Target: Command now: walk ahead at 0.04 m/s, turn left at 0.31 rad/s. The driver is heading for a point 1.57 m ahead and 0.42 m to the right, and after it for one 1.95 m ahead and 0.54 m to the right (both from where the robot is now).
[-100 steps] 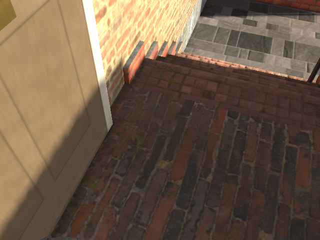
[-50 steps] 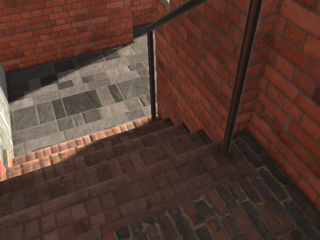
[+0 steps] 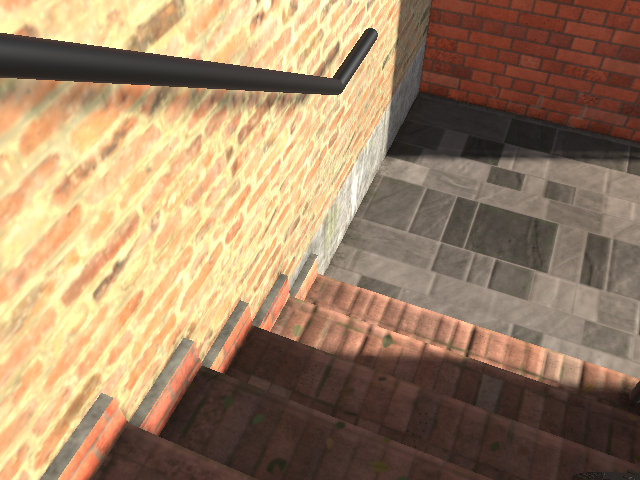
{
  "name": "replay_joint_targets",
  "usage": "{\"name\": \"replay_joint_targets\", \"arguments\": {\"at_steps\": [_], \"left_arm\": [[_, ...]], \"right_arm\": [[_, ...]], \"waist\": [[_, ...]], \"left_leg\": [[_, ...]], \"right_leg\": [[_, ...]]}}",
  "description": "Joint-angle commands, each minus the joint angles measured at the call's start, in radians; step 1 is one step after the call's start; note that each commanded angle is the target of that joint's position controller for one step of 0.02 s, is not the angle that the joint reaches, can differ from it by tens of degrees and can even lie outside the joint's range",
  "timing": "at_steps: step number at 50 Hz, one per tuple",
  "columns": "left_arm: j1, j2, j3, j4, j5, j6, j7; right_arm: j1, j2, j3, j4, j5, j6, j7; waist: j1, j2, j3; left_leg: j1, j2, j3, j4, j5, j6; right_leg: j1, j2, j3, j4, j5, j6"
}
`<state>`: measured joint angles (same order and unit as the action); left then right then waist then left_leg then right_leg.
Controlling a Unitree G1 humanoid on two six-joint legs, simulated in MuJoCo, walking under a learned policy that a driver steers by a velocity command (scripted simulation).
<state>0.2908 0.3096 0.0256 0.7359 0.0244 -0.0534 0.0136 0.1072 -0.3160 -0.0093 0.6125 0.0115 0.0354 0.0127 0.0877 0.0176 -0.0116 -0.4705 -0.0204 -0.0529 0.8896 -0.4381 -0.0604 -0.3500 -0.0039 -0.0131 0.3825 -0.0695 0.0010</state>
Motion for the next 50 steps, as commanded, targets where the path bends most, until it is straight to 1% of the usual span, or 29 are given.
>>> {"name": "replay_joint_targets", "arguments": {"at_steps": [1, 2, 3, 4, 5, 6, 7, 8, 9, 10, 11, 12, 13, 14, 15, 16, 17, 18, 19, 21, 23, 26, 27, 34, 37, 38, 40, 42, 50], "left_arm": [[-0.043, 0.135, 0.028, -0.049, -0.003, 0.027, -0.029], [-0.035, 0.116, 0.022, -0.046, -0.007, 0.039, -0.028], [-0.02, 0.082, 0.013, -0.043, 0.001, 0.049, -0.026], [0.017, 0.022, 0.002, -0.055, 0.004, 0.055, -0.026], [0.019, 0.01, -0.008, -0.066, -0.004, 0.077, -0.009], [0.002, 0.053, 0.006, -0.056, -0.004, 0.09, -0.002], [0.003, 0.043, 0.008, -0.048, -0.008, 0.09, -0.004], [0.02, 0.04, 0.01, -0.03, -0.007, 0.086, -0.004], [0.041, 0.038, 0.013, -0.017, -0.004, 0.082, -0.006], [0.059, 0.028, 0.01, -0.004, -0.004, 0.077, -0.007], [0.064, 0.007, 0.004, 0.0, -0.006, 0.072, -0.007], [0.054, -0.005, -0.002, 0.0, -0.004, 0.067, -0.004], [0.037, 0.008, -0.002, -0.005, 0.002, 0.062, 0.001], [0.033, 0.035, -0.001, -0.011, 0.008, 0.059, 0.007], [-0.004, 0.08, 0.016, 0.011, -0.009, 0.06, 0.007], [-0.008, 0.033, 0.007, 0.007, -0.013, 0.062, 0.0], [-0.005, 0.024, 0.004, 0.017, -0.014, 0.061, -0.003], [-0.016, 0.017, 0.003, 0.017, -0.011, 0.064, -0.003], [-0.02, 0.013, 0.003, 0.021, -0.012, 0.063, -0.001], [-0.019, 0.019, 0.007, 0.035, -0.013, 0.061, 0.003], [-0.026, 0.016, 0.008, 0.043, -0.012, 0.061, 0.004], [-0.042, 0.015, 0.009, 0.058, -0.011, 0.063, 0.004], [-0.021, 0.015, 0.01, 0.075, -0.005, 0.062, 0.001], [-0.045, 0.017, 0.009, 0.138, -0.008, 0.054, -0.001], [-0.043, 0.013, 0.009, 0.17, -0.009, 0.052, -0.001], [-0.041, 0.004, 0.005, 0.175, -0.012, 0.055, 0.005], [-0.04, 0.004, 0.004, 0.195, -0.012, 0.058, 0.01], [-0.035, 0.003, 0.003, 0.214, -0.011, 0.059, 0.012], [-0.005, -0.019, -0.002, 0.287, -0.012, 0.058, 0.018]], "right_arm": [[0.196, -0.032, -0.005, -0.002, 0.01, 0.064, -0.017], [0.183, -0.038, -0.009, 0.001, -0.003, 0.062, -0.017], [0.143, -0.048, -0.006, -0.023, -0.021, 0.052, -0.016], [0.133, -0.098, -0.008, -0.048, -0.045, 0.039, -0.017], [0.073, -0.153, -0.025, -0.059, -0.038, 0.033, -0.028], [0.015, -0.112, -0.021, -0.055, -0.037, 0.02, -0.026], [-0.038, -0.072, -0.01, -0.054, -0.035, 0.007, -0.027], [-0.048, -0.048, -0.004, -0.05, -0.036, -0.002, -0.029], [-0.038, -0.04, -0.003, -0.044, -0.029, -0.011, -0.035], [-0.019, -0.024, 0.001, -0.035, -0.024, -0.015, -0.038], [-0.004, -0.013, 0.002, -0.027, -0.015, -0.017, -0.04], [0.018, -0.011, 0.0, -0.016, -0.007, -0.017, -0.042], [0.048, -0.001, 0.0, -0.007, -0.005, -0.019, -0.043], [0.076, 0.009, 0.001, 0.0, -0.011, -0.019, -0.043], [0.119, 0.024, 0.0, 0.005, -0.008, -0.014, -0.036], [0.11, -0.004, -0.006, 0.025, -0.012, -0.011, -0.038], [0.107, 0.011, -0.007, 0.032, -0.012, -0.008, -0.04], [0.111, 0.009, -0.008, 0.039, -0.012, -0.009, -0.04], [0.108, 0.006, -0.01, 0.041, -0.015, -0.01, -0.04], [0.112, 0.01, -0.01, 0.055, -0.019, -0.014, -0.042], [0.12, 0.012, -0.011, 0.072, -0.017, -0.017, -0.044], [0.134, 0.012, -0.011, 0.096, -0.016, -0.018, -0.047], [0.145, 0.008, -0.012, 0.109, -0.01, -0.015, -0.049], [0.188, 0.004, -0.01, 0.177, -0.013, -0.013, -0.055], [0.206, 0.008, -0.007, 0.212, -0.013, -0.012, -0.058], [0.224, 0.01, -0.006, 0.233, -0.007, -0.012, -0.065], [0.233, 0.019, -0.002, 0.259, -0.008, -0.012, -0.07], [0.238, 0.017, 0.0, 0.284, -0.007, -0.013, -0.073], [0.259, 0.039, 0.016, 0.383, -0.011, -0.015, -0.079]], "waist": [[-0.119, -0.26, -0.131], [-0.12, -0.226, -0.101], [-0.11, -0.152, -0.079], [-0.086, 0.077, -0.093], [-0.082, 0.224, -0.041], [-0.065, 0.177, 0.033], [-0.039, 0.168, 0.046], [-0.035, 0.16, 0.026], [-0.036, 0.164, 0.008], [-0.039, 0.144, -0.022], [-0.036, 0.116, -0.043], [-0.039, 0.089, -0.056], [-0.054, 0.068, -0.061], [-0.072, 0.042, -0.044], [-0.121, -0.086, 0.006], [-0.088, -0.047, 0.024], [-0.085, -0.05, 0.034], [-0.085, -0.044, 0.035], [-0.08, -0.044, 0.027], [-0.081, -0.037, 0.025], [-0.076, -0.024, 0.018], [-0.076, -0.022, 0.015], [-0.069, -0.013, 0.021], [-0.083, -0.017, 0.025], [-0.086, -0.016, 0.029], [-0.087, -0.014, 0.028], [-0.089, -0.023, 0.04], [-0.088, -0.019, 0.045], [-0.083, -0.015, 0.053]], "left_leg": [[0.268, -0.057, 0.085, -0.27, 0.148, 0.045], [0.348, -0.062, 0.084, -0.389, 0.207, 0.058], [0.409, 0.003, -0.007, -0.487, 0.206, 0.071], [0.451, 0.259, -0.309, -0.611, 0.198, 0.11], [0.169, 0.361, -0.389, -0.679, 0.147, 0.207], [0.067, 0.299, -0.353, -0.691, 0.068, 0.229], [0.037, 0.237, -0.282, -0.675, 0.091, 0.212], [0.066, 0.19, -0.225, -0.651, 0.171, 0.198], [0.109, 0.164, -0.186, -0.61, 0.285, 0.193], [0.16, 0.154, -0.166, -0.57, 0.397, 0.194], [0.194, 0.147, -0.152, -0.53, 0.442, 0.186], [0.204, 0.132, -0.147, -0.505, 0.392, 0.161], [0.19, 0.118, -0.156, -0.497, 0.295, 0.131], [0.162, 0.094, -0.15, -0.48, 0.216, 0.114], [0.187, 0.046, -0.109, -0.516, 0.179, 0.1], [0.206, 0.051, -0.101, -0.501, 0.188, 0.098], [0.214, 0.053, -0.099, -0.5, 0.193, 0.095], [0.212, 0.054, -0.098, -0.498, 0.206, 0.091], [0.206, 0.057, -0.101, -0.5, 0.217, 0.092], [0.19, 0.058, -0.104, -0.514, 0.217, 0.089], [0.187, 0.056, -0.102, -0.523, 0.214, 0.084], [0.192, 0.056, -0.1, -0.531, 0.218, 0.079], [0.185, 0.064, -0.107, -0.536, 0.211, 0.08], [0.22, 0.067, -0.097, -0.541, 0.243, 0.075], [0.235, 0.07, -0.093, -0.542, 0.256, 0.073], [0.242, 0.064, -0.086, -0.535, 0.249, 0.076], [0.25, 0.066, -0.083, -0.535, 0.259, 0.075], [0.254, 0.068, -0.082, -0.536, 0.272, 0.073], [0.266, 0.077, -0.08, -0.54, 0.299, 0.073]], "right_leg": [[0.023, -0.163, 0.11, -0.001, 0.189, -0.143], [-0.055, -0.143, 0.112, 0.002, -0.011, -0.114], [-0.132, -0.119, 0.113, 0.015, -0.17, -0.057], [-0.208, -0.037, 0.033, 0.203, -0.364, 0.007], [-0.121, -0.017, 0.033, 0.244, -0.444, 0.017], [-0.041, -0.036, 0.055, 0.29, -0.388, 0.021], [0.002, -0.017, 0.038, 0.292, -0.33, 0.019], [0.029, -0.006, 0.027, 0.294, -0.292, 0.021], [0.042, 0.001, 0.016, 0.285, -0.272, 0.023], [0.06, 0.005, 0.014, 0.25, -0.27, 0.025], [0.094, 0.006, 0.013, 0.169, -0.227, 0.025], [0.141, -0.007, 0.028, 0.083, -0.127, 0.025], [0.186, -0.046, 0.071, 0.043, -0.066, 0.024], [0.206, -0.1, 0.129, 0.013, -0.018, 0.018], [0.109, -0.073, 0.13, 0.024, -0.078, -0.003], [0.08, -0.062, 0.129, -0.003, -0.14, -0.007], [0.074, -0.058, 0.125, -0.017, -0.166, -0.006], [0.08, -0.052, 0.125, -0.021, -0.172, -0.007], [0.096, -0.048, 0.12, -0.019, -0.163, -0.009], [0.12, -0.05, 0.12, -0.014, -0.151, -0.01], [0.135, -0.052, 0.123, -0.014, -0.154, -0.013], [0.141, -0.053, 0.126, -0.02, -0.161, -0.017], [0.146, -0.057, 0.127, -0.023, -0.169, -0.023], [0.138, -0.06, 0.14, -0.051, -0.162, -0.033], [0.137, -0.06, 0.144, -0.062, -0.156, -0.036], [0.139, -0.066, 0.151, -0.07, -0.154, -0.043], [0.128, -0.066, 0.153, -0.08, -0.158, -0.047], [0.131, -0.065, 0.152, -0.081, -0.143, -0.049], [0.155, -0.059, 0.14, -0.072, -0.085, -0.052]]}}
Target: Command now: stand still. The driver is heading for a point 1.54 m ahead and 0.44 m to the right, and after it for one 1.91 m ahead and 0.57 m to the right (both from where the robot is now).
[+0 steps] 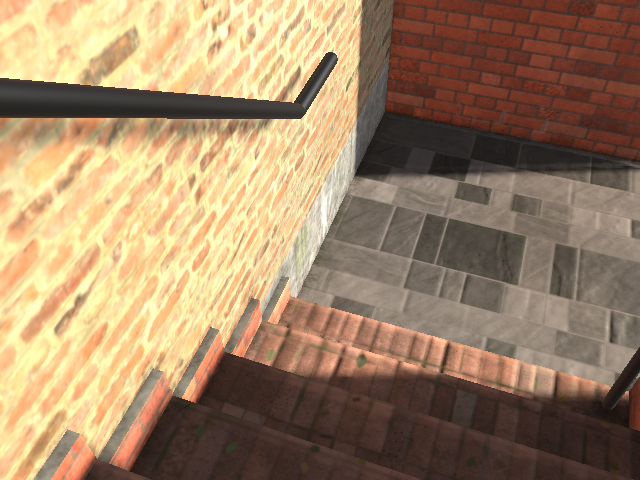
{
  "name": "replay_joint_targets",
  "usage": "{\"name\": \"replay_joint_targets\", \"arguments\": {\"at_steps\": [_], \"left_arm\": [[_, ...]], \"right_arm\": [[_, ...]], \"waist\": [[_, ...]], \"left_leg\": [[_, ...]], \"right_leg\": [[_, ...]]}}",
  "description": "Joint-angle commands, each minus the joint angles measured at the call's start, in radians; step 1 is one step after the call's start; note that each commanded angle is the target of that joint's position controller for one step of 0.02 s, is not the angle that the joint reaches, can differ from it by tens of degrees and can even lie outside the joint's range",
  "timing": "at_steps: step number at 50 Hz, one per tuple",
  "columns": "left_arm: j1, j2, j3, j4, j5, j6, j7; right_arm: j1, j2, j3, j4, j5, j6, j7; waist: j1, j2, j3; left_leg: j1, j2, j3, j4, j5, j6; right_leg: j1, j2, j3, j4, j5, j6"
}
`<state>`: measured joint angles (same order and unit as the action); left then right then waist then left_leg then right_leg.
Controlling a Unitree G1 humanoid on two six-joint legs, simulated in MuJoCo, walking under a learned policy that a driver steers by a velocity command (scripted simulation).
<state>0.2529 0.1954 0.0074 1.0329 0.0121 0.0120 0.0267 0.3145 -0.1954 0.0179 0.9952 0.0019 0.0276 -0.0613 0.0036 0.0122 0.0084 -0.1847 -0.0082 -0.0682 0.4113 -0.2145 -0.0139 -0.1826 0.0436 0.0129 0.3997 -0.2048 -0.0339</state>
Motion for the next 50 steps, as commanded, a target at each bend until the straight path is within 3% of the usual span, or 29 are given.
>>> {"name": "replay_joint_targets", "arguments": {"at_steps": [1, 13, 28, 29, 30, 31, 32, 33, 34, 35, 36, 37, 38, 39, 40, 41, 42, 43, 44, 46, 48, 50], "left_arm": [[0.036, 0.093, 0.016, -0.002, 0.0, -0.008, 0.005], [0.073, 0.061, 0.004, 0.061, 0.0, -0.008, 0.012], [0.114, 0.031, -0.005, 0.096, 0.0, -0.012, 0.017], [0.133, 0.046, 0.001, 0.098, -0.001, -0.008, 0.017], [0.147, 0.094, 0.021, 0.094, -0.002, 0.002, 0.015], [0.175, 0.127, 0.036, 0.088, 0.002, 0.012, 0.011], [0.167, 0.127, 0.043, 0.075, 0.002, 0.015, 0.01], [0.151, 0.127, 0.052, 0.061, 0.0, 0.01, 0.005], [0.13, 0.118, 0.056, 0.048, 0.003, 0.002, 0.0], [0.091, 0.123, 0.062, 0.027, 0.008, -0.009, -0.004], [0.03, 0.131, 0.068, -0.004, -0.002, -0.018, -0.004], [-0.041, 0.142, 0.074, -0.031, -0.012, -0.024, -0.005], [-0.097, 0.142, 0.08, -0.053, -0.02, -0.024, -0.007], [-0.161, 0.113, 0.076, -0.083, -0.012, -0.029, -0.007], [-0.199, 0.011, 0.05, -0.12, -0.005, -0.04, -0.011], [-0.182, 0.001, 0.044, -0.163, 0.005, -0.044, -0.022], [-0.217, 0.037, 0.045, -0.181, 0.019, -0.046, -0.033], [-0.223, 0.052, 0.048, -0.19, 0.019, -0.05, -0.045], [-0.19, 0.048, 0.046, -0.186, 0.026, -0.053, -0.054], [-0.181, 0.063, 0.05, -0.194, 0.027, -0.04, -0.068], [-0.267, 0.088, 0.059, -0.239, 0.023, -0.024, -0.075], [-0.333, 0.068, 0.053, -0.279, 0.015, -0.006, -0.08]], "right_arm": [[0.054, -0.078, -0.01, 0.011, -0.001, -0.007, -0.005], [0.071, -0.047, 0.008, 0.109, -0.002, -0.005, -0.01], [0.091, -0.019, 0.017, 0.164, -0.002, -0.004, -0.012], [0.109, -0.022, 0.014, 0.167, -0.006, -0.003, -0.012], [0.11, -0.042, 0.004, 0.156, -0.01, 0.001, -0.008], [0.069, -0.06, -0.006, 0.129, -0.024, 0.006, 0.0], [-0.02, -0.02, 0.001, 0.078, -0.034, 0.003, 0.009], [-0.091, -0.001, 0.007, 0.029, -0.038, -0.005, 0.019], [-0.117, -0.013, 0.002, 0.005, -0.038, -0.018, 0.026], [-0.102, -0.02, -0.002, -0.006, -0.037, -0.031, 0.033], [-0.077, -0.025, -0.006, -0.014, -0.04, -0.045, 0.042], [-0.009, -0.013, -0.005, -0.004, -0.032, -0.055, 0.046], [0.105, -0.001, -0.008, 0.034, -0.023, -0.062, 0.043], [0.245, -0.02, -0.02, 0.08, -0.021, -0.065, 0.035], [0.354, -0.082, -0.034, 0.094, -0.038, -0.075, 0.025], [0.352, -0.145, -0.054, 0.093, -0.035, -0.073, 0.026], [0.259, -0.129, -0.057, 0.057, -0.041, -0.079, 0.028], [0.178, -0.121, -0.06, 0.018, -0.037, -0.089, 0.032], [0.147, -0.107, -0.066, -0.007, -0.031, -0.101, 0.033], [0.121, -0.099, -0.075, -0.026, -0.018, -0.127, 0.028], [0.147, -0.121, -0.091, -0.035, -0.007, -0.151, 0.03], [0.133, -0.129, -0.102, -0.047, 0.002, -0.166, 0.038]], "waist": [[0.001, -0.009, 0.034], [0.001, -0.004, 0.05], [-0.001, -0.004, 0.061], [0.002, -0.02, 0.021], [0.007, -0.057, 0.02], [0.032, -0.085, 0.083], [0.055, -0.145, 0.159], [0.06, -0.177, 0.18], [0.056, -0.156, 0.172], [0.031, -0.131, 0.136], [-0.002, -0.115, 0.104], [-0.053, -0.114, 0.087], [-0.105, -0.072, 0.068], [-0.164, 0.02, 0.063], [-0.19, 0.258, 0.038], [-0.141, 0.31, 0.09], [-0.108, 0.157, 0.136], [-0.076, 0.07, 0.117], [-0.05, 0.039, 0.069], [-0.028, 0.049, 0.045], [-0.049, 0.051, 0.08], [-0.049, 0.083, 0.101]], "left_leg": [[-0.019, 0.066, -0.065, -0.062, 0.077, 0.026], [-0.015, 0.071, -0.058, -0.063, 0.091, 0.025], [-0.013, 0.072, -0.052, -0.058, 0.095, 0.024], [-0.009, 0.04, -0.028, -0.036, -0.052, 0.034], [-0.052, -0.011, 0.008, 0.04, -0.304, 0.057], [-0.178, -0.025, 0.009, 0.108, -0.459, 0.07], [-0.28, -0.044, 0.061, 0.214, -0.36, 0.062], [-0.328, -0.02, 0.098, 0.3, -0.207, 0.052], [-0.323, 0.015, 0.09, 0.353, -0.155, 0.047], [-0.29, 0.033, 0.077, 0.365, -0.149, 0.049], [-0.231, 0.039, 0.079, 0.31, -0.146, 0.056], [-0.076, 0.029, 0.105, 0.194, -0.129, 0.07], [0.123, -0.007, 0.129, 0.1, -0.085, 0.074], [0.287, -0.004, 0.094, 0.049, -0.13, 0.076], [0.344, 0.232, -0.248, -0.131, -0.368, 0.107], [0.28, 0.395, -0.586, -0.244, -0.575, 0.215], [0.218, 0.399, -0.594, -0.243, -0.575, 0.249], [0.193, 0.358, -0.507, -0.224, -0.474, 0.239], [0.199, 0.33, -0.444, -0.216, -0.371, 0.232], [0.159, 0.268, -0.314, -0.254, -0.248, 0.217], [0.106, 0.228, -0.208, -0.322, -0.114, 0.2], [0.058, 0.179, -0.095, -0.345, 0.008, 0.183]], "right_leg": [[-0.011, -0.106, 0.113, -0.089, 0.055, -0.017], [-0.003, -0.101, 0.105, -0.081, 0.085, -0.017], [-0.005, -0.1, 0.102, -0.077, 0.094, -0.016], [0.01, -0.082, 0.103, -0.083, -0.09, -0.028], [-0.003, -0.065, 0.124, -0.075, -0.409, -0.062], [-0.028, -0.104, 0.205, -0.114, -0.639, -0.1], [-0.042, -0.185, 0.318, -0.173, -0.685, -0.137], [-0.063, -0.26, 0.394, -0.232, -0.653, -0.165], [-0.1, -0.297, 0.424, -0.254, -0.577, -0.181], [-0.122, -0.299, 0.409, -0.242, -0.503, -0.184], [-0.155, -0.279, 0.359, -0.221, -0.444, -0.168], [-0.257, -0.241, 0.283, -0.181, -0.425, -0.148], [-0.385, -0.182, 0.22, -0.097, -0.421, -0.134], [-0.522, -0.105, 0.15, 0.066, -0.397, -0.11], [-0.625, 0.005, 0.003, 0.421, -0.303, -0.067], [-0.778, 0.002, 0.015, 0.573, -0.27, -0.066], [-0.806, -0.065, 0.051, 0.647, -0.167, -0.056], [-0.785, -0.092, 0.067, 0.655, -0.074, -0.037], [-0.747, -0.106, 0.071, 0.657, -0.031, -0.021], [-0.673, -0.115, 0.052, 0.609, 0.055, 0.011], [-0.591, -0.085, 0.02, 0.456, 0.122, 0.028], [-0.477, -0.058, -0.035, 0.338, 0.176, 0.028]]}}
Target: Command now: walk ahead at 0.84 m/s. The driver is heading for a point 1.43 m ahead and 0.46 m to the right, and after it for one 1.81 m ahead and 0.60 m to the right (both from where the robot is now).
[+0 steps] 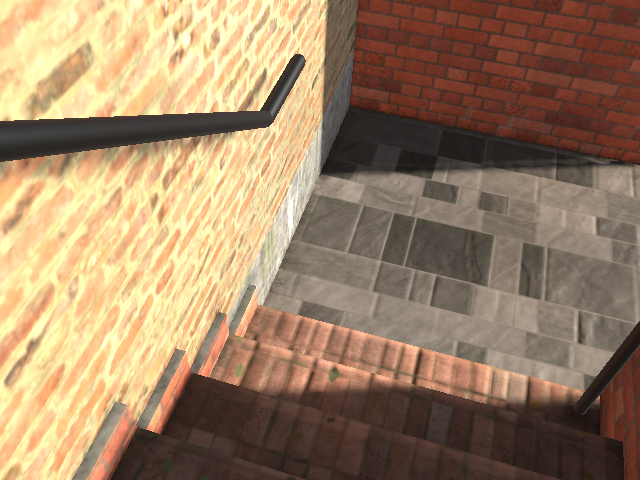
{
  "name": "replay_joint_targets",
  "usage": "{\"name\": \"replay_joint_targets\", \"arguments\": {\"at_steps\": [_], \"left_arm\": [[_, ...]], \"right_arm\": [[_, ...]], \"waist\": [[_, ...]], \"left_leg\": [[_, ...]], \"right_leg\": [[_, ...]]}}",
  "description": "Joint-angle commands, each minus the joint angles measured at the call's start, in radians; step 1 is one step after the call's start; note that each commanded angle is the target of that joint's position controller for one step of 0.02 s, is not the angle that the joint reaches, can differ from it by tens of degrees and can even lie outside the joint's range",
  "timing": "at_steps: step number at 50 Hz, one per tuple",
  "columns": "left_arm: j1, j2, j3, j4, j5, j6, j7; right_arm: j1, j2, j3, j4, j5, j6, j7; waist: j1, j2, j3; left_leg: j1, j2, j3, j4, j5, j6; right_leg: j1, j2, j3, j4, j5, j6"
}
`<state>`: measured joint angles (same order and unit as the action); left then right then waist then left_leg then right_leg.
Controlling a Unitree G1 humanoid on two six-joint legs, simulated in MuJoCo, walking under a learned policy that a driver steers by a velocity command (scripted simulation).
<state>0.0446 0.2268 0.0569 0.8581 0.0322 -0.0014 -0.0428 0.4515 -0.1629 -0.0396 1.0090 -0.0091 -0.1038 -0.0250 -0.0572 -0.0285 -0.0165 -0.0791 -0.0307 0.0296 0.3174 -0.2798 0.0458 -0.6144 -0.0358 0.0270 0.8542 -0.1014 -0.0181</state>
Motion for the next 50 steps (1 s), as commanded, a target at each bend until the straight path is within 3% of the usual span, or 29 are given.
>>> {"name": "replay_joint_targets", "arguments": {"at_steps": [1, 6, 9, 10, 11, 12, 14, 17, 19, 22, 25, 28, 30, 31, 32, 33, 34, 35, 36, 37, 38, 39, 40, 42, 45, 47, 48, 49, 50], "left_arm": [[-0.148, 0.032, -0.004, -0.125, -0.003, 0.012, -0.016], [-0.061, 0.098, 0.039, -0.126, 0.027, -0.002, -0.011], [0.515, 0.146, 0.082, 0.028, 0.034, 0.002, 0.008], [0.699, 0.211, 0.111, 0.07, 0.028, -0.004, 0.021], [0.523, 0.165, 0.056, 0.014, 0.01, -0.031, 0.009], [0.415, 0.118, 0.024, -0.037, -0.012, -0.046, 0.006], [0.261, 0.147, 0.039, -0.105, -0.01, -0.063, 0.019], [0.193, 0.148, 0.024, -0.124, -0.006, -0.108, 0.025], [0.339, 0.211, 0.036, -0.053, -0.008, -0.109, 0.03], [0.443, 0.113, 0.008, -0.008, -0.035, -0.154, 0.047], [0.359, 0.157, 0.02, -0.025, -0.009, -0.166, 0.04], [0.407, 0.141, 0.022, 0.028, 0.012, -0.121, 0.061], [0.333, 0.188, 0.038, 0.042, -0.009, -0.081, 0.073], [0.168, 0.195, 0.052, 0.027, -0.019, -0.078, 0.084], [0.318, 0.03, 0.003, -0.05, -0.02, -0.088, 0.078], [0.467, 0.074, 0.003, -0.009, 0.002, -0.101, 0.069], [0.467, 0.126, 0.034, 0.013, 0.069, -0.052, 0.058], [0.459, 0.107, 0.021, 0.008, 0.071, -0.014, 0.034], [0.413, 0.08, 0.014, -0.033, 0.098, 0.004, 0.04], [0.347, 0.085, 0.005, -0.045, 0.099, 0.023, 0.045], [0.363, 0.112, 0.002, -0.047, 0.041, 0.016, 0.058], [0.224, 0.162, 0.019, -0.081, -0.01, -0.008, 0.037], [0.168, 0.127, 0.009, -0.096, -0.026, -0.025, 0.018], [0.188, 0.092, -0.002, -0.068, -0.029, -0.024, 0.009], [0.367, 0.114, 0.021, 0.02, 0.032, 0.005, 0.03], [0.602, 0.177, 0.057, 0.074, 0.02, -0.003, 0.052], [0.667, 0.166, 0.056, 0.09, 0.032, -0.008, 0.04], [0.614, 0.24, 0.049, 0.093, -0.016, -0.023, 0.019], [0.6, 0.233, 0.037, 0.091, -0.07, -0.029, 0.016]], "right_arm": [[0.004, -0.173, -0.051, -0.057, 0.014, -0.036, 0.008], [0.006, -0.174, -0.059, -0.069, -0.012, -0.04, 0.005], [-0.204, -0.25, -0.073, -0.132, 0.006, -0.019, 0.011], [-0.365, -0.236, -0.076, -0.163, 0.012, -0.019, 0.007], [-0.313, -0.031, -0.033, -0.221, 0.0, -0.03, -0.004], [-0.22, -0.024, -0.022, -0.248, 0.015, -0.037, -0.019], [-0.147, -0.141, -0.044, -0.24, -0.012, -0.004, -0.015], [-0.268, -0.152, -0.054, -0.269, -0.039, 0.078, 0.013], [-0.216, -0.121, -0.05, -0.222, -0.053, 0.103, 0.034], [-0.489, -0.114, -0.037, -0.296, -0.036, 0.07, 0.056], [-0.395, -0.084, -0.024, -0.231, -0.012, 0.079, 0.1], [-0.193, -0.17, -0.055, -0.113, -0.032, 0.088, 0.057], [0.132, -0.229, -0.086, -0.041, -0.045, 0.121, 0.012], [0.303, -0.273, -0.106, -0.016, -0.04, 0.115, 0.01], [0.135, -0.253, -0.056, -0.041, -0.034, 0.078, 0.032], [0.078, -0.22, -0.047, -0.07, -0.014, 0.055, 0.039], [0.03, -0.281, -0.073, -0.05, 0.012, 0.044, -0.011], [-0.112, -0.277, -0.065, -0.068, 0.014, 0.04, -0.034], [-0.101, -0.305, -0.073, -0.057, 0.036, 0.015, -0.047], [-0.059, -0.324, -0.081, -0.035, 0.021, -0.006, -0.041], [-0.124, -0.217, -0.06, -0.014, 0.011, -0.022, 0.001], [-0.224, -0.078, -0.021, -0.046, 0.001, -0.037, 0.003], [-0.257, -0.062, -0.004, -0.059, 0.006, -0.061, -0.011], [-0.213, -0.16, -0.019, -0.066, 0.01, -0.075, -0.024], [-0.129, -0.195, -0.033, -0.03, -0.004, -0.045, -0.013], [-0.137, -0.262, -0.056, -0.051, -0.032, 0.021, -0.013], [-0.183, -0.24, -0.063, -0.06, -0.04, 0.048, -0.022], [-0.287, -0.093, -0.023, -0.179, -0.058, 0.057, -0.028], [-0.244, -0.099, -0.008, -0.233, -0.082, 0.047, -0.026]], "waist": [[0.009, 0.132, 0.12], [0.054, 0.113, 0.077], [0.337, 0.153, -0.121], [0.498, 0.004, -0.089], [0.303, -0.221, 0.004], [0.173, -0.214, -0.011], [0.052, -0.014, -0.006], [-0.012, 0.016, 0.116], [0.005, -0.073, 0.037], [0.082, 0.031, 0.129], [0.032, -0.035, 0.074], [-0.009, 0.027, 0.079], [-0.19, 0.01, 0.039], [-0.368, 0.087, 0.109], [-0.079, 0.186, 0.107], [0.011, 0.071, 0.073], [0.082, -0.136, 0.114], [0.168, -0.203, 0.129], [0.147, 0.058, 0.139], [0.11, 0.108, 0.101], [0.141, 0.33, 0.071], [0.149, 0.231, 0.109], [0.163, 0.127, 0.125], [0.154, 0.062, 0.106], [0.152, 0.139, 0.141], [0.259, 0.098, 0.063], [0.333, -0.062, 0.101], [0.214, -0.336, 0.19], [0.121, -0.169, 0.08]], "left_leg": [[-0.073, 0.197, -0.154, -0.274, 0.109, 0.122], [0.075, 0.256, -0.046, -0.069, 0.613, 0.124], [-0.316, 0.21, 0.017, 0.585, 1.05, 0.098], [-0.556, 0.065, 0.009, 1.143, 0.519, 0.089], [-0.8, -0.102, -0.173, 1.444, -0.252, 0.116], [-0.878, -0.104, -0.255, 1.447, -0.191, 0.122], [-0.796, 0.002, -0.236, 1.274, 0.004, 0.051], [-0.63, 0.059, -0.188, 0.882, 0.1, -0.012], [-0.519, 0.023, -0.063, 0.905, 0.302, 0.008], [-0.637, 0.005, -0.1, 0.501, 0.729, 0.031], [-0.146, -0.019, 0.006, 0.421, 0.918, 0.032], [-0.121, 0.011, 0.043, 0.32, 0.713, 0.066], [0.225, 0.046, -0.019, 0.166, 0.493, 0.126], [0.295, 0.127, -0.104, -0.045, 0.582, 0.227], [0.345, 0.237, -0.224, 0.303, 0.962, 0.156], [0.333, 0.299, -0.327, 0.321, 0.872, 0.161], [0.198, 0.417, -0.402, 0.264, 0.983, 0.166], [0.01, 0.347, -0.302, 0.137, 0.742, 0.129], [-0.09, 0.456, -0.411, 0.214, 0.989, 0.218], [-0.094, 0.439, -0.373, 0.267, 1.049, 0.242], [-0.312, 0.319, -0.26, 0.265, 0.367, 0.238], [-0.514, 0.178, -0.134, 0.255, -0.147, 0.126], [-0.712, 0.147, -0.04, 0.293, -0.285, 0.063], [-0.755, 0.154, 0.034, 0.329, -0.266, 0.039], [-0.446, 0.217, 0.096, 0.736, 0.259, 0.026], [-0.348, 0.203, 0.152, 1.3, 0.886, 0.056], [-0.503, 0.069, 0.142, 1.921, 0.342, 0.053], [-1.003, -0.059, 0.105, 2.072, -0.445, 0.041], [-1.117, 0.024, -0.004, 1.798, -0.327, 0.068]], "right_leg": [[0.037, 0.031, -0.074, -0.136, 0.109, 0.0], [0.105, 0.023, -0.078, 0.002, 0.06, -0.077], [0.853, 0.116, -0.144, -0.009, -0.085, -0.139], [0.966, 0.045, -0.062, -0.148, -0.143, -0.181], [0.836, -0.114, 0.142, -0.132, 0.121, -0.132], [0.752, -0.203, 0.248, -0.159, 0.608, -0.105], [0.464, -0.305, 0.445, -0.39, 0.092, -0.216], [0.121, -0.219, 0.278, -0.38, 0.105, -0.187], [0.149, -0.177, 0.229, -0.321, 0.152, -0.176], [0.23, -0.064, 0.139, -0.222, -0.23, -0.129], [-0.021, -0.042, 0.077, -0.21, -0.432, -0.146], [0.266, -0.037, 0.012, 0.159, 0.033, -0.118], [0.118, -0.007, 0.008, 0.724, 0.457, -0.088], [-0.072, 0.144, -0.047, 1.267, -0.097, -0.065], [-0.345, 0.158, 0.092, 1.138, -0.582, -0.085], [-0.381, 0.094, 0.21, 0.811, -0.417, -0.103], [-0.366, 0.104, 0.234, 0.848, -0.298, -0.063], [-0.263, 0.064, 0.208, 0.528, -0.145, -0.008], [-0.219, 0.02, 0.221, 0.449, -0.167, 0.034], [-0.212, 0.005, 0.192, 0.445, -0.119, 0.051], [-0.037, -0.053, 0.166, 0.327, 0.114, 0.04], [0.105, -0.044, 0.19, 0.08, 0.508, 0.024], [0.353, -0.01, 0.12, -0.044, 0.829, 0.008], [0.572, 0.06, -0.053, -0.031, 0.864, 0.0], [0.473, 0.094, -0.142, 0.028, 0.489, -0.097], [0.658, 0.153, -0.232, -0.263, 0.173, -0.16], [0.704, 0.012, 0.007, -0.599, 0.29, -0.259], [0.846, -0.063, 0.136, -0.117, 1.183, -0.242], [0.925, -0.094, 0.269, -0.107, 1.159, -0.222]]}}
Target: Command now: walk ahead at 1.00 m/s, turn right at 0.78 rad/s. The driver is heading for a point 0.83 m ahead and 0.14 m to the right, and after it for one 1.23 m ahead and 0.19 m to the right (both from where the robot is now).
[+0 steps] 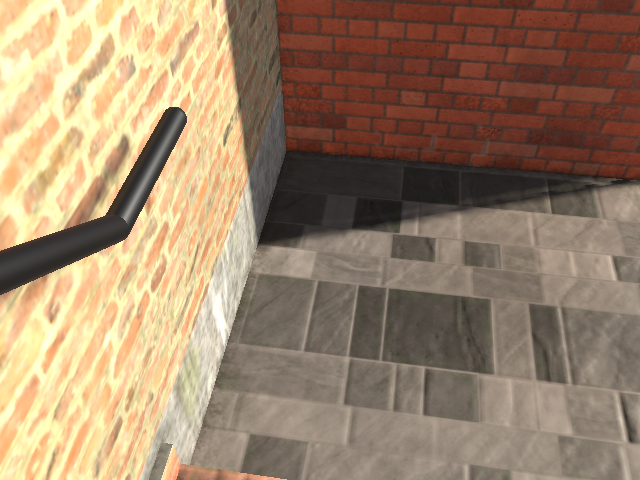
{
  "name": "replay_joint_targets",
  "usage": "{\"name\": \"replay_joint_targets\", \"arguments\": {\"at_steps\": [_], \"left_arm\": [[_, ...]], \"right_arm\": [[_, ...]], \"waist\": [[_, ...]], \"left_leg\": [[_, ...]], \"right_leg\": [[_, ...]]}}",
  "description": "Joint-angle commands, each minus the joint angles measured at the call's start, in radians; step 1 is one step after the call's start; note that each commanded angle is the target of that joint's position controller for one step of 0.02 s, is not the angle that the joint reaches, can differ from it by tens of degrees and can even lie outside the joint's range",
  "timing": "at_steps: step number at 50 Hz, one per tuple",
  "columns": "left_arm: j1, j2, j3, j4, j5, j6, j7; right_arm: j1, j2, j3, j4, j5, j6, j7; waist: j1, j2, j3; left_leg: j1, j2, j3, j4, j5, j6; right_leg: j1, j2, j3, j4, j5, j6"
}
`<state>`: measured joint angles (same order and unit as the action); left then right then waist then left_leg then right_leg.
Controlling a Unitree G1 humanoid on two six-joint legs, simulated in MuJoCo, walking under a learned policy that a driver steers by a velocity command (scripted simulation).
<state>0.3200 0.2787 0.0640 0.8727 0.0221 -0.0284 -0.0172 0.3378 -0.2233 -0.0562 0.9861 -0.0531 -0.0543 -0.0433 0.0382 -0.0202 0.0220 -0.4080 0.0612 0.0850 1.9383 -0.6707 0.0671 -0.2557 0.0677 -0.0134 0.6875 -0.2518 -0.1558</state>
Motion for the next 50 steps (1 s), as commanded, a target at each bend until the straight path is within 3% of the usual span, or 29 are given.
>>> {"name": "replay_joint_targets", "arguments": {"at_steps": [1, 4, 6, 8, 10, 12, 14, 15, 16, 17, 19, 20, 21, 23, 25, 27, 30, 31, 32, 34, 36, 38, 40, 44, 45, 47, 48, 49, 50], "left_arm": [[0.303, 0.179, 0.031, 0.052, -0.042, -0.014, -0.006], [0.151, 0.107, -0.007, 0.024, -0.003, -0.043, 0.038], [0.095, 0.142, 0.003, 0.029, 0.015, -0.046, 0.047], [0.092, 0.053, -0.013, 0.04, -0.039, -0.068, 0.052], [0.091, 0.048, -0.017, 0.048, -0.024, -0.072, 0.026], [0.017, 0.075, -0.011, 0.051, -0.015, -0.056, 0.02], [-0.153, 0.099, 0.006, 0.024, -0.007, -0.06, 0.003], [-0.228, 0.011, 0.002, 0.005, -0.002, -0.059, 0.022], [-0.034, -0.085, -0.031, -0.091, -0.047, -0.049, 0.062], [0.069, -0.042, -0.029, -0.024, -0.027, -0.04, 0.067], [-0.083, -0.034, -0.022, 0.01, 0.047, -0.036, 0.056], [-0.1, -0.051, -0.027, -0.059, 0.064, -0.028, 0.043], [-0.254, -0.007, -0.028, -0.101, 0.047, -0.03, 0.025], [-0.038, -0.024, -0.016, 0.031, 0.048, 0.001, 0.011], [-0.173, -0.051, -0.04, -0.024, 0.009, -0.041, -0.025], [-0.278, -0.034, -0.046, -0.035, -0.002, -0.039, -0.035], [0.221, 0.112, 0.023, 0.132, 0.031, -0.008, 0.002], [0.336, 0.16, 0.047, 0.172, 0.024, -0.007, -0.004], [0.326, 0.21, 0.041, 0.188, 0.033, -0.028, -0.005], [0.216, 0.112, 0.011, 0.138, 0.011, -0.043, -0.002], [0.027, 0.066, -0.004, 0.079, 0.024, -0.077, 0.025], [0.033, 0.127, 0.017, 0.103, 0.063, -0.095, 0.018], [-0.041, -0.036, -0.021, 0.12, -0.001, -0.134, 0.03], [0.046, -0.022, -0.027, 0.175, -0.028, -0.113, 0.035], [0.01, -0.03, -0.036, 0.131, -0.112, -0.102, 0.068], [-0.005, 0.033, -0.031, 0.128, -0.059, -0.08, 0.078], [-0.044, 0.064, -0.022, 0.126, -0.049, -0.083, 0.068], [0.021, -0.051, -0.038, 0.068, -0.004, -0.097, 0.047], [0.037, -0.018, -0.052, -0.023, -0.05, -0.119, 0.038]], "right_arm": [[-0.057, -0.117, -0.013, -0.184, -0.03, -0.02, 0.01], [-0.23, -0.101, 0.002, -0.232, -0.014, -0.026, 0.017], [-0.17, -0.088, 0.008, -0.146, -0.02, -0.016, 0.023], [-0.243, -0.107, 0.004, -0.188, 0.004, -0.027, 0.05], [-0.214, -0.025, 0.02, -0.183, 0.026, -0.019, 0.059], [0.081, -0.065, 0.003, -0.088, 0.02, -0.008, 0.039], [0.512, -0.174, -0.046, 0.053, 0.012, -0.02, 0.007], [0.519, -0.186, -0.053, 0.072, 0.012, -0.022, 0.022], [0.291, -0.126, -0.01, -0.009, 0.0, -0.042, 0.05], [0.229, -0.093, -0.012, -0.045, 0.008, -0.056, 0.068], [0.245, -0.017, 0.012, -0.008, 0.045, -0.09, 0.07], [0.204, -0.136, -0.016, -0.01, 0.03, -0.104, 0.051], [0.091, -0.051, 0.013, -0.01, 0.03, -0.102, 0.033], [0.077, -0.168, -0.002, -0.009, 0.03, -0.101, 0.032], [0.001, -0.052, 0.029, -0.03, 0.075, -0.143, 0.022], [0.045, -0.136, 0.003, 0.006, 0.084, -0.124, 0.034], [0.077, -0.153, -0.002, 0.08, 0.021, -0.05, 0.006], [-0.022, -0.185, -0.021, 0.072, 0.01, -0.037, 0.007], [0.068, -0.135, -0.018, 0.004, 0.031, -0.047, 0.007], [0.135, -0.124, -0.02, 0.007, 0.006, -0.062, 0.016], [0.009, -0.105, -0.031, -0.016, -0.029, -0.034, 0.033], [0.05, -0.065, -0.026, 0.01, -0.032, 0.01, 0.037], [-0.044, -0.007, -0.009, -0.024, 0.023, -0.019, 0.066], [-0.121, -0.027, 0.013, -0.02, 0.051, -0.018, 0.088], [-0.225, -0.002, 0.028, -0.082, 0.099, -0.023, 0.095], [0.009, -0.076, -0.004, -0.029, 0.076, -0.035, 0.133], [0.202, -0.117, -0.026, 0.01, 0.062, -0.022, 0.145], [0.252, -0.187, -0.026, 0.007, 0.033, -0.018, 0.135], [0.244, -0.211, -0.025, -0.021, 0.02, -0.016, 0.111]], "waist": [[0.013, 0.027, -0.036], [-0.069, 0.047, 0.048], [-0.078, -0.077, 0.038], [-0.061, 0.025, 0.042], [-0.012, -0.039, 0.03], [-0.142, -0.14, -0.042], [-0.425, 0.079, -0.11], [-0.439, 0.173, 0.046], [-0.128, 0.243, 0.067], [-0.081, 0.135, -0.024], [-0.093, -0.101, 0.113], [-0.058, 0.234, 0.134], [-0.016, 0.039, 0.232], [0.047, 0.074, 0.139], [0.058, -0.014, 0.157], [-0.034, 0.081, 0.121], [0.197, 0.07, -0.043], [0.304, -0.106, -0.007], [0.161, -0.228, -0.016], [0.046, 0.043, -0.026], [-0.027, 0.132, 0.039], [-0.062, 0.023, 0.096], [-0.113, 0.041, 0.099], [-0.036, -0.041, 0.13], [-0.017, 0.063, 0.156], [-0.135, 0.011, 0.015], [-0.246, 0.096, -0.033], [-0.194, 0.312, -0.094], [-0.186, 0.347, -0.292]], "left_leg": [[-0.718, 0.001, -0.144, -0.119, 0.156, 0.041], [-0.521, 0.011, -0.167, -0.715, 0.402, -0.101], [-0.164, -0.051, -0.073, -0.751, 0.684, -0.115], [-0.03, -0.049, -0.088, -1.185, 1.232, -0.075], [0.28, -0.127, -0.025, -1.272, 1.211, -0.082], [0.498, -0.145, -0.042, -1.159, 1.137, -0.043], [0.827, -0.043, -0.107, -1.398, 1.084, -0.035], [0.778, 0.093, -0.222, -1.49, 1.014, 0.033], [0.8, 0.287, -0.355, -1.144, 1.536, -0.004], [0.813, 0.345, -0.458, -1.259, 1.187, 0.072], [0.41, 0.191, -0.339, -1.32, 0.761, 0.055], [0.318, 0.398, -0.595, -1.29, 0.717, 0.15], [-0.103, 0.275, -0.47, -1.375, 0.467, 0.105], [-0.382, 0.239, -0.351, -1.304, 0.468, 0.103], [-0.444, 0.077, -0.108, -1.154, 0.044, 0.029], [-0.385, 0.075, -0.04, -1.144, 0.246, 0.049], [-0.192, 0.084, -0.024, -0.316, 0.737, 0.065], [-0.344, -0.067, 0.028, 0.103, 0.169, 0.046], [-0.695, -0.089, -0.144, 0.078, -0.067, 0.042], [-0.754, -0.004, -0.234, -0.297, 0.061, 0.054], [-0.575, 0.061, -0.307, -0.654, 0.229, -0.036], [-0.339, 0.036, -0.221, -0.688, 0.407, -0.062], [-0.009, 0.02, -0.163, -1.173, 1.075, -0.046], [0.133, -0.067, 0.007, -1.323, 1.229, -0.019], [0.024, -0.05, -0.063, -1.446, 1.015, -0.032], [0.191, -0.068, 0.028, -1.616, 1.13, 0.023], [0.405, -0.016, -0.032, -1.685, 1.266, 0.136], [0.803, 0.119, -0.22, -1.313, 1.783, 0.228], [1.046, 0.258, -0.503, -1.246, 1.817, 0.377]], "right_leg": [[0.513, -0.246, 0.425, -0.002, 0.817, -0.14], [-0.094, -0.25, 0.604, -0.14, 0.255, -0.235], [-0.302, -0.172, 0.541, -0.069, 0.409, -0.198], [-0.37, -0.003, 0.366, 0.112, 0.025, -0.099], [-0.452, 0.02, 0.353, 0.126, 0.049, -0.07], [-0.424, 0.041, 0.378, 0.422, 0.175, -0.062], [-0.481, 0.069, 0.295, 1.047, 0.365, -0.038], [-0.684, 0.225, 0.233, 1.506, -0.394, -0.036], [-0.931, 0.112, 0.182, 1.505, -0.432, -0.043], [-0.988, -0.007, 0.165, 1.289, -0.312, -0.054], [-0.919, -0.046, 0.196, 1.056, -0.14, -0.047], [-0.968, -0.128, 0.228, 0.929, -0.14, -0.013], [-0.665, -0.14, 0.249, 0.469, 0.177, 0.046], [-0.199, 0.009, -0.051, 0.647, 0.328, 0.077], [-0.099, -0.051, 0.037, 0.148, 0.996, 0.048], [0.151, -0.009, -0.115, 0.049, 0.832, 0.072], [0.461, -0.073, -0.029, -0.084, 0.501, -0.046], [0.558, -0.106, -0.009, -0.208, 0.478, -0.097], [0.768, -0.248, 0.219, 0.056, 0.682, -0.085], [0.591, -0.324, 0.39, -0.003, 0.441, -0.113], [0.117, -0.482, 0.619, -0.176, 0.034, -0.222], [-0.147, -0.431, 0.479, -0.1, 0.272, -0.194], [-0.447, -0.199, 0.107, -0.02, -0.046, -0.015], [-0.271, -0.175, -0.041, 0.178, 0.046, 0.04], [-0.176, -0.195, 0.021, 0.268, 0.266, 0.048], [-0.029, -0.22, -0.004, 0.682, 0.603, 0.065], [-0.154, -0.129, -0.063, 1.116, 0.298, 0.119], [-0.654, -0.008, -0.096, 1.467, -0.607, 0.183], [-0.881, -0.02, 0.071, 1.457, -0.578, 0.211]]}}
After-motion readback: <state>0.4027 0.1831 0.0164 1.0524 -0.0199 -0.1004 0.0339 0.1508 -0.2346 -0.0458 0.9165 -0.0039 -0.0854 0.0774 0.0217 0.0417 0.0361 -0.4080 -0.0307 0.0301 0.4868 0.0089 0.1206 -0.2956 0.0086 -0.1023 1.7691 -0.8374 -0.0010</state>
